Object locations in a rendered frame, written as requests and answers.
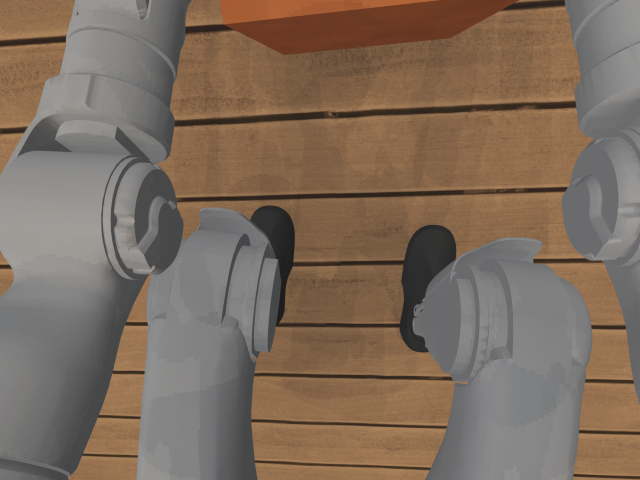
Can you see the robot left forearm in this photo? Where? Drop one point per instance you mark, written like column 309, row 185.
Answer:
column 115, row 85

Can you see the left robot thigh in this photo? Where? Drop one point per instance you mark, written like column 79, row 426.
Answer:
column 197, row 392

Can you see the left robot upper arm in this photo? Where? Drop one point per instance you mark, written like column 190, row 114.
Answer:
column 81, row 232

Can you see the robot right forearm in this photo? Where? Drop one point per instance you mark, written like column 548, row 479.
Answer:
column 606, row 36

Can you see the right robot upper arm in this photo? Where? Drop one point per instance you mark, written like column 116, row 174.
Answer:
column 601, row 213

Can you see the left robot shin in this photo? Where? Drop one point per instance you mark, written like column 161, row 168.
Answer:
column 211, row 218

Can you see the carton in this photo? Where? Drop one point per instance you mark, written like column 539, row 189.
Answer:
column 303, row 26

